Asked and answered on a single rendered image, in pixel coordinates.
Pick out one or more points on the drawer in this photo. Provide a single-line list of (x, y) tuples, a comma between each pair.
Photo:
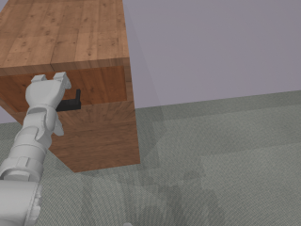
[(98, 86)]

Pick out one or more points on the handle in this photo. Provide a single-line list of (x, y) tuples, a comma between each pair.
[(70, 104)]

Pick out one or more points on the left robot upper arm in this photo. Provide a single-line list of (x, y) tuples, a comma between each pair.
[(20, 202)]

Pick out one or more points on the cabinet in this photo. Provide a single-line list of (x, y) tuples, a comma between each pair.
[(43, 36)]

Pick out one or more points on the left robot forearm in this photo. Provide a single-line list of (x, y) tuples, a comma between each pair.
[(27, 154)]

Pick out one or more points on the robot left hand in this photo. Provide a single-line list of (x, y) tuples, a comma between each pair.
[(48, 92)]

